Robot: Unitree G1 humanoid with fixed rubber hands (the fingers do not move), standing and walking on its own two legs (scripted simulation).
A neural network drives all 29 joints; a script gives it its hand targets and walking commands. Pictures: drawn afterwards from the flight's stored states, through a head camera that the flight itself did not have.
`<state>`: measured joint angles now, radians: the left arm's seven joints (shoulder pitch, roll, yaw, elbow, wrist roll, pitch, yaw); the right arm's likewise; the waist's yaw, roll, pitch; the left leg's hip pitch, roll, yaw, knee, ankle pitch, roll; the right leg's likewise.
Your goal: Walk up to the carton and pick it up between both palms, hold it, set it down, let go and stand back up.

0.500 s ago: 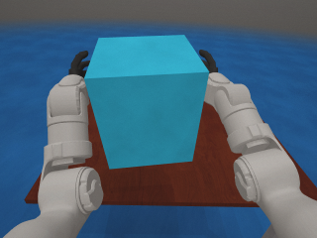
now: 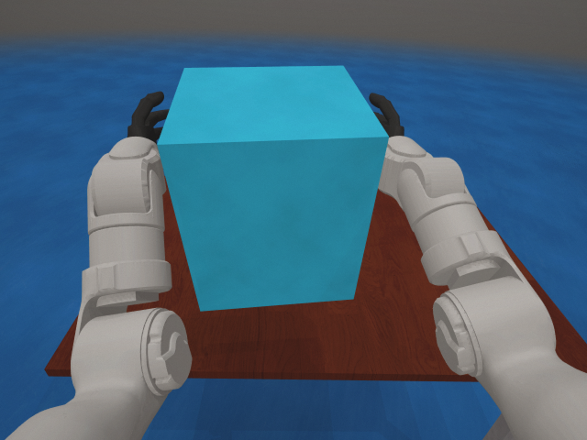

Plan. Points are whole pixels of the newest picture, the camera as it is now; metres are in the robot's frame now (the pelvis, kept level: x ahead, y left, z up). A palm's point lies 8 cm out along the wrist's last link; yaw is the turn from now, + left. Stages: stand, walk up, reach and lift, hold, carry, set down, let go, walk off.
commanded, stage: hold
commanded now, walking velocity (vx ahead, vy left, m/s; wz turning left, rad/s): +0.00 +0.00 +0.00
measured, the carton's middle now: (272, 187) +0.38 +0.01 +0.24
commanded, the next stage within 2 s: none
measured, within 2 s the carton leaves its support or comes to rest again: neither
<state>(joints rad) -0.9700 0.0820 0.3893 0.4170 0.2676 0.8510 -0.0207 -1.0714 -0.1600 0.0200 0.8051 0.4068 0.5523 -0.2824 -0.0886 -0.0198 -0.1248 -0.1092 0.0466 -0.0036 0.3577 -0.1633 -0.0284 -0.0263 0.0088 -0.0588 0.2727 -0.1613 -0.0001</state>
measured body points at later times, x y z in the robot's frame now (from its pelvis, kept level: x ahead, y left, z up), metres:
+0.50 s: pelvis +0.00 +0.00 +0.00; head -0.09 +0.02 +0.44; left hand +0.39 +0.16 +0.29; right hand +0.38 -0.15 +0.29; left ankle +0.03 +0.13 -0.75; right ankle +0.00 -0.12 -0.75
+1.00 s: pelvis +0.01 +0.00 +0.00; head -0.09 +0.02 +0.44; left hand +0.39 +0.16 +0.29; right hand +0.38 -0.15 +0.29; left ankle +0.03 +0.13 -0.75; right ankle +0.00 -0.12 -0.75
